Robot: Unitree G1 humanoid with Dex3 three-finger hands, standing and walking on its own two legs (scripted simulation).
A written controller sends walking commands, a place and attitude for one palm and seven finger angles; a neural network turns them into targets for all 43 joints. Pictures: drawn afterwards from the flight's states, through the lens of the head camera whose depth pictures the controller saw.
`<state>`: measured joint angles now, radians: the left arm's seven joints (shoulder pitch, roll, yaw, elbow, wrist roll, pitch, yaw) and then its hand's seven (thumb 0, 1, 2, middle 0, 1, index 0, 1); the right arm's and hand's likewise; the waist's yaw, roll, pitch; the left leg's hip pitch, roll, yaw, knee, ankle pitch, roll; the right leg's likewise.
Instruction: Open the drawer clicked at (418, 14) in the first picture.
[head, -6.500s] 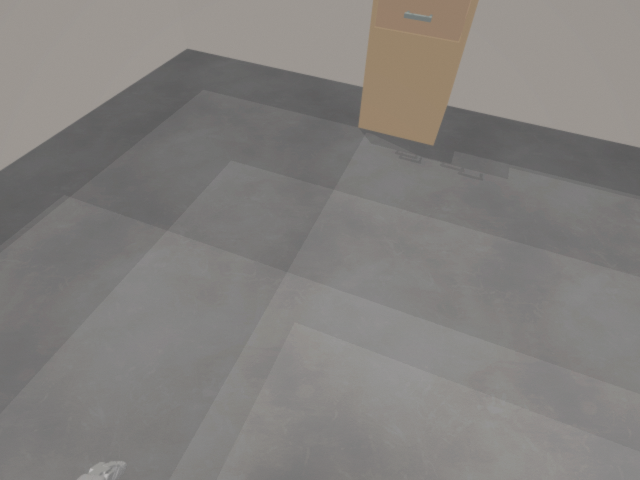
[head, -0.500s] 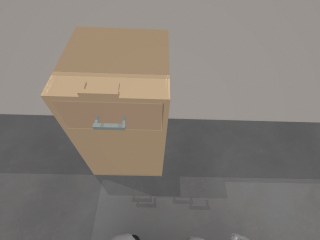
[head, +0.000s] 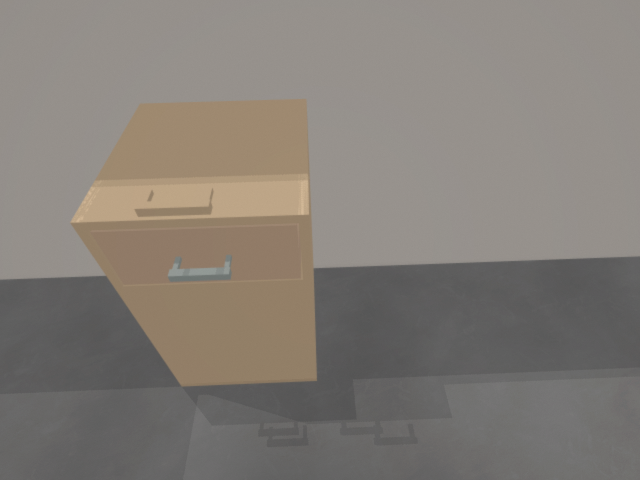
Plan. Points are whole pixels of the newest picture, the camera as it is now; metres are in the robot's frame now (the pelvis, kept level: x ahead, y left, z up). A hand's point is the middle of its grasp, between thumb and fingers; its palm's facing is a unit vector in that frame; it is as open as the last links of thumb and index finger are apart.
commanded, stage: come to a stop and stand still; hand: left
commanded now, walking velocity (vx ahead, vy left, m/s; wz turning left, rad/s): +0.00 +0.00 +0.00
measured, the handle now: (201, 267) +0.53 +0.25 -0.12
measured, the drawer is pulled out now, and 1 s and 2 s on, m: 0.00 0.00 0.00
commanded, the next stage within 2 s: look again from close up in 1.14 s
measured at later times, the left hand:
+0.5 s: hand out of the picture +0.03 +0.16 -0.17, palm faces +0.03 -0.98 -0.18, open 7.4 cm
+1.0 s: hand out of the picture +0.07 +0.17 -0.16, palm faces +0.02 -0.97 -0.23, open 7.4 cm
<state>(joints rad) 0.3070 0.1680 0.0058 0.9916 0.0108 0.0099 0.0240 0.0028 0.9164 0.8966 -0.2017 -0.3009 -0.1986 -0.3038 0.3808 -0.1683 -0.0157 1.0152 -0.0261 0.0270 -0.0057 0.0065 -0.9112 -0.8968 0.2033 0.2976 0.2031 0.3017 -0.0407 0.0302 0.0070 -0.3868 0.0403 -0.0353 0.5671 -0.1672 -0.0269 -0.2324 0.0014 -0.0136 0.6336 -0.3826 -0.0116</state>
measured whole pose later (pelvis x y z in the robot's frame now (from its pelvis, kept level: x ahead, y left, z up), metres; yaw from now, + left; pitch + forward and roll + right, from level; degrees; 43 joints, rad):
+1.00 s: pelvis +0.07 -0.01 +0.01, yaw +0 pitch -1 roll +2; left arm 0.30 0.16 0.00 1.11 0.01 -0.02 0.04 0.00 0.91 0.90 -0.20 -0.30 -0.20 -0.30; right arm 0.24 -0.17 0.01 1.12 -0.01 -0.01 -0.03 0.00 -0.92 -0.90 0.20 0.30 0.20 0.30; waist 0.00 0.00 0.03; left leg -0.23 0.04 -0.02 0.47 -0.23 -0.06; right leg -0.05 -0.01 0.00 0.47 -0.41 -0.02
